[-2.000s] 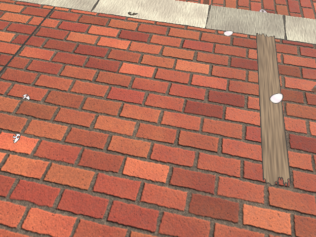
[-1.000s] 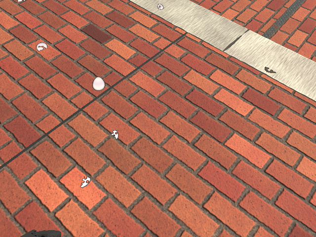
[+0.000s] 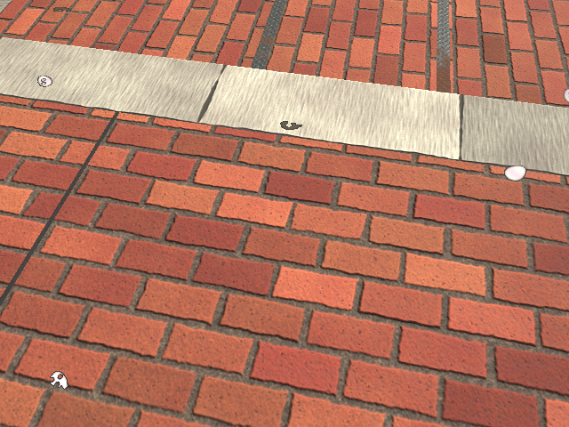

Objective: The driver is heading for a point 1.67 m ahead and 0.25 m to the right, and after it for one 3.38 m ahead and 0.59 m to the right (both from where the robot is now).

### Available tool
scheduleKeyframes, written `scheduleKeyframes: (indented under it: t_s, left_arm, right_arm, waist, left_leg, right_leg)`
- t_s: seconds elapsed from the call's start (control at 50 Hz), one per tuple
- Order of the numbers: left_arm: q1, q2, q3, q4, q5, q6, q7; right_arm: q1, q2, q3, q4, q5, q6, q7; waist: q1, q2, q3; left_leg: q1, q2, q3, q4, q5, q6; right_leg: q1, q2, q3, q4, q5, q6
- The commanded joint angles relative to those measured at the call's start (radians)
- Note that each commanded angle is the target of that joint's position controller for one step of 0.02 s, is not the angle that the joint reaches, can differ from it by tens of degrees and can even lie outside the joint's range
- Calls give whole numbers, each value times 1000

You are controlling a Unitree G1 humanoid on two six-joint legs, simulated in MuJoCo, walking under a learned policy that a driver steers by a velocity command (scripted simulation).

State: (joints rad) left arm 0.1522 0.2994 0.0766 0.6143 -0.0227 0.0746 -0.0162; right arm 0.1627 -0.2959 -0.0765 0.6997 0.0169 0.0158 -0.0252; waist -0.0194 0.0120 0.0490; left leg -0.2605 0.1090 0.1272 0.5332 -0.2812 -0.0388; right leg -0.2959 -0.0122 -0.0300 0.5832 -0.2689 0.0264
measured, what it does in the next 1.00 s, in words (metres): walks ahead, turning right: left foot, then right foot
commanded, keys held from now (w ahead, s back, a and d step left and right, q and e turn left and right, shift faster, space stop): e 0.32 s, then w+e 0.26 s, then w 0.24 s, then w+q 0.18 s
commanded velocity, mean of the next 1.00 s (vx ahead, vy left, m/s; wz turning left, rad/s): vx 0.23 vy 0.00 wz -0.43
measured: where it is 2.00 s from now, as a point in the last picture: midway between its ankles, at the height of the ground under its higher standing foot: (410, 328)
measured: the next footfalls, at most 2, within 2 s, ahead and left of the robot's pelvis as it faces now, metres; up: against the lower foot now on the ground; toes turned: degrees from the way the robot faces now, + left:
left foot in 0.46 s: +0.09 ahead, +0.10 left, +0.00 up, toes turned -21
right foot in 0.90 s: +0.20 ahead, -0.27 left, +0.00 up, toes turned -27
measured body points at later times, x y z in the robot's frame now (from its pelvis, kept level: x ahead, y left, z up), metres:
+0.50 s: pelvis +0.02 +0.00 +0.00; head +0.04 +0.00 +0.45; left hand +0.25 +0.23 -0.09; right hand +0.08 -0.31 -0.08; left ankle +0.05 +0.11 -0.73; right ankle -0.01 -0.11 -0.72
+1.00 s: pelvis +0.16 -0.14 +0.00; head +0.19 -0.16 +0.45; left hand +0.44 +0.01 -0.08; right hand +0.06 -0.40 -0.13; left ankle +0.11 +0.07 -0.65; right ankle +0.16 -0.25 -0.73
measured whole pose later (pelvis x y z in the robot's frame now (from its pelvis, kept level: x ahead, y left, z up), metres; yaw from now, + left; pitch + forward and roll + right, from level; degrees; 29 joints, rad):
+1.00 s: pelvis +0.16 -0.14 +0.00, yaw -24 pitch +2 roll +0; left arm 0.14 0.26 0.04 0.63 0.00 -0.07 -0.02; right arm 0.40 -0.30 -0.05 0.82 0.04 -0.06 0.00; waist -0.04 0.02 0.03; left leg -0.33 0.06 -0.05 1.10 -0.42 0.00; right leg -0.38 -0.01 -0.05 0.56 -0.23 -0.04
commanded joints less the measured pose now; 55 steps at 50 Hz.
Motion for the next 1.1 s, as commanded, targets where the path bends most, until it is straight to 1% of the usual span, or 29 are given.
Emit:
scheduleKeyframes:
  t_s: [0.02,0.04,0.06,0.08,0.1,0.12,0.24,0.32,0.38,0.42,0.44,0.46,0.48,0.5,0.52,0.54,0.6,0.68,0.76,0.8,0.84,0.88,0.9,0.92,0.94,0.96,1.0,1.04,1.1]
  left_arm:
    - [127,245,79,-52,4,-13,21]
    - [109,287,79,-74,38,-32,17]
    - [118,233,66,-70,51,-53,10]
    - [73,205,55,-59,43,-66,14]
    - [23,181,49,-61,24,-68,21]
    - [-13,163,40,-65,8,-64,28]
    - [1,174,40,-58,13,-50,50]
    - [-7,193,47,-60,14,-42,45]
    - [0,187,44,-57,3,-41,36]
    - [-20,177,37,-56,-2,-42,35]
    - [-23,155,29,-56,-4,-44,38]
    - [-6,98,12,-59,1,-49,40]
    - [-10,62,4,-93,-8,-60,40]
    - [-50,133,22,-113,-1,-77,40]
    - [-32,175,37,-95,1,-79,36]
    - [4,175,42,-66,5,-77,33]
    - [-12,110,28,-61,6,-88,16]
    - [-58,56,6,-72,3,-108,6]
    - [-138,22,-16,-87,8,-125,-17]
    - [-157,32,-17,-93,0,-130,-27]
    - [-142,58,-8,-95,-5,-135,-31]
    - [61,120,29,-38,-4,-140,-23]
    - [225,173,54,-1,2,-137,-9]
    - [338,291,74,10,31,-133,6]
    - [357,232,57,10,35,-140,6]
    - [291,173,33,21,28,-146,2]
    - [165,95,9,27,18,-152,-1]
    - [96,59,3,34,32,-171,-3]
    - [86,61,11,65,37,-196,2]
  right_arm:
    - [49,-82,-25,-48,-38,-19,8]
    - [-46,-76,-18,-103,-51,-23,-1]
    - [-97,-123,-31,-105,-35,-23,-7]
    - [-99,-130,-37,-99,-19,-19,-10]
    - [-75,-129,-41,-78,-23,-15,-18]
    - [-61,-138,-45,-73,-30,-11,-24]
    - [-60,-85,-27,-70,-22,-19,-11]
    - [-77,-90,-26,-80,-16,-27,1]
    - [-67,-102,-31,-87,-1,-43,16]
    - [-17,-93,-34,-77,9,-60,23]
    - [29,-97,-40,-62,8,-68,22]
    - [110,-142,-51,-50,-6,-73,15]
    - [181,-227,-65,-34,-37,-75,18]
    - [141,-221,-66,-38,-51,-90,26]
    - [82,-163,-49,-53,-34,-95,17]
    - [52,-131,-39,-62,-20,-95,8]
    - [102,-109,-25,-47,-22,-98,-6]
    - [170,-117,-24,-12,-23,-107,6]
    - [184,-165,-33,16,0,-98,15]
    - [217,-185,-37,37,13,-94,21]
    - [230,-197,-39,56,24,-85,25]
    - [216,-185,-27,67,27,-76,25]
    - [218,-141,-7,60,15,-81,25]
    - [271,-16,33,5,-11,-95,28]
    - [252,-70,21,17,14,-113,23]
    - [194,-143,-4,-1,40,-116,25]
    - [132,-128,-5,-7,20,-108,26]
    - [172,-98,-7,16,18,-80,30]
    - [166,-57,-2,19,17,-54,29]
  waist:
    - [18,-200,-158]
    - [55,-321,-164]
    - [99,-198,-187]
    - [64,-164,-148]
    - [39,-120,-128]
    - [24,-131,-117]
    - [28,-143,-141]
    - [41,-167,-123]
    - [46,-178,-121]
    - [1,-177,-93]
    - [-27,-151,-89]
    - [-48,-42,-135]
    - [-43,185,-117]
    - [-30,197,-18]
    - [-6,166,26]
    - [7,148,26]
    - [-25,114,21]
    - [-50,102,30]
    - [-66,108,46]
    - [-71,115,54]
    - [-44,126,53]
    - [86,93,-60]
    - [167,56,-188]
    - [154,-222,-353]
    - [174,-240,-419]
    - [155,-195,-259]
    - [89,-139,-102]
    - [33,-158,-56]
    - [9,-97,-14]
  left_leg:
    - [-228,32,22,325,-91,4]
    - [-427,-97,-73,541,-410,-46]
    - [-427,-79,-174,653,-391,-40]
    - [-431,-64,-194,665,-304,-27]
    - [-431,-57,-201,631,-228,-28]
    - [-416,-58,-204,607,-172,-35]
    - [-307,-111,-199,389,-58,-59]
    - [-210,-136,-213,240,-80,-49]
    - [-124,-152,-200,122,-91,-18]
    - [8,-155,-186,-45,-30,17]
    - [122,-133,-189,-143,21,42]
    - [296,26,-332,-187,-63,96]
    - [345,218,-654,-301,-341,211]
    - [237,298,-794,-354,-449,280]
    - [213,258,-702,-357,-443,262]
    - [224,204,-605,-356,-379,222]
    - [217,144,-407,-377,-156,187]
    - [224,129,-288,-405,-12,216]
    - [168,122,-189,-406,114,213]
    - [167,147,-185,-398,136,213]
    - [189,179,-203,-363,221,207]
    - [148,130,-145,-123,549,166]
    - [9,77,-104,113,495,123]
    - [-357,-68,-68,531,-25,42]
    - [-444,-122,-246,712,-288,41]
    - [-523,-69,-268,770,-223,54]
    - [-501,7,-226,695,-56,61]
    - [-400,35,-232,655,50,50]
    - [-419,23,-245,618,129,31]
  right_leg:
    - [363,-207,321,-211,567,-154]
    - [324,-386,554,-207,712,-370]
    - [294,-355,509,-232,613,-391]
    - [261,-293,426,-232,534,-334]
    - [239,-239,377,-229,460,-281]
    - [214,-217,356,-230,456,-260]
    - [178,-160,366,-221,369,-254]
    - [113,-154,451,-215,256,-259]
    - [64,-129,536,-254,-116,-256]
    - [-14,-89,562,-245,-278,-230]
    - [-84,-50,540,-203,-325,-196]
    - [-221,14,450,-13,-411,-135]
    - [-433,156,225,250,-378,-83]
    - [-522,65,233,401,-294,-65]
    - [-541,30,220,465,-210,-50]
    - [-539,19,199,501,-151,-29]
    - [-537,-9,154,565,6,3]
    - [-516,-18,128,407,106,19]
    - [-354,-38,29,150,154,15]
    - [-279,-30,5,75,125,-9]
    - [-202,-13,-3,2,82,-49]
    - [110,41,-32,-102,120,-102]
    - [384,-27,38,-73,124,-134]
    - [724,-345,498,-128,-34,-265]
    - [660,-414,761,-279,-162,-317]
    - [549,-385,605,-297,-192,-275]
    - [331,-295,374,-346,-93,-224]
    - [200,-241,227,-411,48,-202]
    - [158,-231,89,-450,240,-205]
Velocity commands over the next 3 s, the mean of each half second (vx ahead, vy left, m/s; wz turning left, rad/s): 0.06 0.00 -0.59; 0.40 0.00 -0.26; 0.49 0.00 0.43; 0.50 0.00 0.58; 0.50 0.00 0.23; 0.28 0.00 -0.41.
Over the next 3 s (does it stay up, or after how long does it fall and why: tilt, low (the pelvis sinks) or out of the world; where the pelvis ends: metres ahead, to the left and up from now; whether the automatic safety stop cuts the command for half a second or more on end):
stays up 1.20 -0.17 -0.01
